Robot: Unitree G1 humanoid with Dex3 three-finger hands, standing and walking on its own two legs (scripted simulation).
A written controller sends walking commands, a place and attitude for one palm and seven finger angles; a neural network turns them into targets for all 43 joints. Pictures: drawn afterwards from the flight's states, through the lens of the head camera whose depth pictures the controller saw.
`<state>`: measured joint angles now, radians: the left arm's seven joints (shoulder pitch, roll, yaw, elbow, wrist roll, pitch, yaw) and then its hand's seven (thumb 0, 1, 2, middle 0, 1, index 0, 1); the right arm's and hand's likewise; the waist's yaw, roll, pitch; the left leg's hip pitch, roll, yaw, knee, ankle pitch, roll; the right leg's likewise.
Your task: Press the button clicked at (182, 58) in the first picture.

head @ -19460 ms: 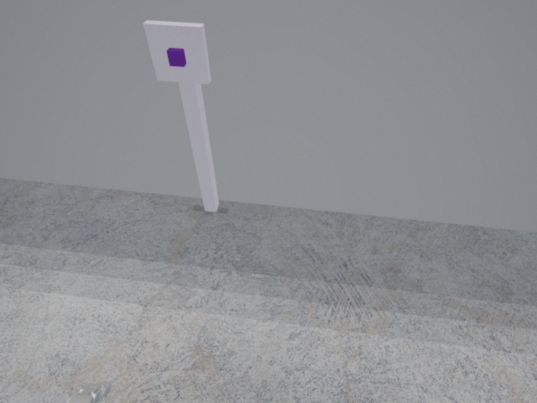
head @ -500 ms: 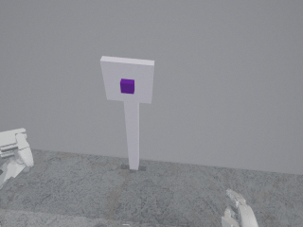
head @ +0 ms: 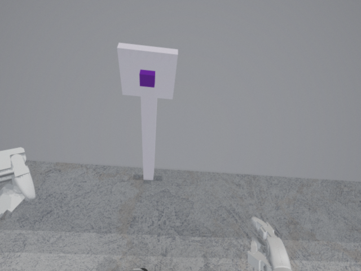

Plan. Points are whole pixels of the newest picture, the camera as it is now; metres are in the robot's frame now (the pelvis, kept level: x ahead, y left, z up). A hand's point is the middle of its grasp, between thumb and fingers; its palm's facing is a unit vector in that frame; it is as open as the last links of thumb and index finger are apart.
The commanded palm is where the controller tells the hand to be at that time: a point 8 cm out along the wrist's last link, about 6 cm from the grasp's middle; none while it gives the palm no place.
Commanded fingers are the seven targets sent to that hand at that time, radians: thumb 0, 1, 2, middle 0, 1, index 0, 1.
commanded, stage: stop stepping back and stand still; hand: left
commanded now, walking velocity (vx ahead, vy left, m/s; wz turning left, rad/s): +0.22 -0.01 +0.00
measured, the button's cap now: (147, 78) +0.66 +0.16 +0.02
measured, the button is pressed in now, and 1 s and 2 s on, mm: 0 0 0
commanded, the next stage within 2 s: let the arm hang, fingers relaxed in 0.70 s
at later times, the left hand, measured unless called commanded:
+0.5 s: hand (23, 258) +0.12 +0.22 +0.15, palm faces +0.41 -0.84 -0.36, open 3.1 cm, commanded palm +0.05 +0.26 +0.18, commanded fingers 0.00 0.90 0.90 -1.30 -1.50 -1.30 -1.50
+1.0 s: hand out of the picture +0.02 +0.20 -0.12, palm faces +0.03 -0.95 -0.31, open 3.0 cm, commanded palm none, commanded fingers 0.00 0.90 0.90 -0.90 -1.06 -0.90 -1.06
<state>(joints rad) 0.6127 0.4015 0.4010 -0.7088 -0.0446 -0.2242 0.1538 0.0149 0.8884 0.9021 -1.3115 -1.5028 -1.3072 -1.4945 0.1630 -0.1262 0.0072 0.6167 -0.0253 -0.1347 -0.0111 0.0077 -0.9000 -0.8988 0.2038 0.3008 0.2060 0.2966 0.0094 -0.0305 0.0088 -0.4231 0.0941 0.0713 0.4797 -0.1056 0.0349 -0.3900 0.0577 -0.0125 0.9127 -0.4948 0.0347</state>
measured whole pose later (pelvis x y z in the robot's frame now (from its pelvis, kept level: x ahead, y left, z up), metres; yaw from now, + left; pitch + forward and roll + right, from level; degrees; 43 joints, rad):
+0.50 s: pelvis -0.09 -0.02 -0.01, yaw -1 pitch +0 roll +1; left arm 0.56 0.34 0.34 -0.50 -0.02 -0.18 0.18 0.01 0.89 0.90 -1.31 -1.50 -1.31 -1.49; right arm 0.27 -0.23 -0.02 0.67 -0.01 -0.12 -0.08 0.01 -0.90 -0.90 0.20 0.30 0.20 0.30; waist -0.02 -0.06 -0.05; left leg -0.27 0.00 0.09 0.54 -0.28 0.03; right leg -0.21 -0.03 -0.04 0.63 -0.39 0.01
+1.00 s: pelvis -0.12 -0.01 -0.01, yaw +0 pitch +0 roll +0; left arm 0.30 0.24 0.05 0.54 0.04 0.05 0.02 0.01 0.91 0.90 -1.17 -1.38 -1.17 -1.37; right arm 0.13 -0.26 0.00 0.81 -0.03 -0.03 0.01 0.01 -0.90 -0.90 0.20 0.30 0.20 0.30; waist -0.01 0.01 0.03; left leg -0.33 -0.04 0.02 0.59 -0.25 0.04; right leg -0.28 -0.02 -0.02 0.62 -0.33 0.00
